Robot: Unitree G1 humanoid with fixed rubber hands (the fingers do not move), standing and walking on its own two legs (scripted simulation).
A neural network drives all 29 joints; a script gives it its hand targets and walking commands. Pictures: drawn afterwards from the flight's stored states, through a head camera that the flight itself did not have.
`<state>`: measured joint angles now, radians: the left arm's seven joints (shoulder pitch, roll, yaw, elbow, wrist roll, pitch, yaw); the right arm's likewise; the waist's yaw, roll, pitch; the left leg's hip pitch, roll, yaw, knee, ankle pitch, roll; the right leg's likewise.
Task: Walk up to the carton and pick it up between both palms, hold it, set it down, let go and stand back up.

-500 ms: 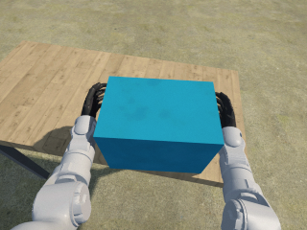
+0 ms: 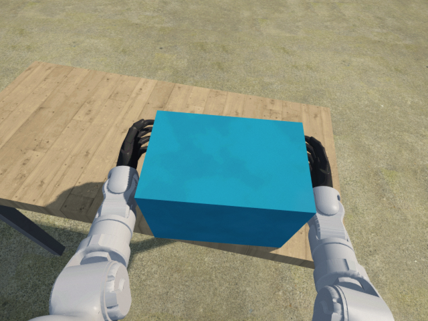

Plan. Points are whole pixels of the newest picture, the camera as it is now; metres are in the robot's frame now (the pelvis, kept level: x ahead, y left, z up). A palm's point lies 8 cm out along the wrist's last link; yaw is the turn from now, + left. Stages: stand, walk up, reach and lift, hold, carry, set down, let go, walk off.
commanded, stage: reach and lift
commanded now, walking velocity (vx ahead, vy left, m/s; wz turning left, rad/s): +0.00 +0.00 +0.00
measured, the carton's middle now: (223, 184) +0.37 -0.05 +0.01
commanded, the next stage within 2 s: none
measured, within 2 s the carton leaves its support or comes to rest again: neither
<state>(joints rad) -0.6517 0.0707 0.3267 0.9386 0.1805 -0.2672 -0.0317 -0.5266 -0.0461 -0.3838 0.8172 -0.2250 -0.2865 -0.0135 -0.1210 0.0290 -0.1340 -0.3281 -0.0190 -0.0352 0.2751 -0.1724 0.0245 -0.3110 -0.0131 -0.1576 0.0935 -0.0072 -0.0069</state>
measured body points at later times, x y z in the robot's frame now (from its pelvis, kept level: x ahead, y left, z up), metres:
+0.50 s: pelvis -0.03 -0.01 +0.00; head +0.00 -0.01 +0.45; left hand +0.40 +0.13 +0.08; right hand +0.34 -0.24 +0.06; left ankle -0.04 +0.10 -0.75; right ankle +0.00 -0.12 -0.75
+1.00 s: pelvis -0.03 -0.02 +0.00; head -0.04 +0.00 +0.45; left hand +0.38 +0.14 +0.13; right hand +0.33 -0.23 +0.10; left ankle -0.04 +0.10 -0.75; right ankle +0.00 -0.12 -0.75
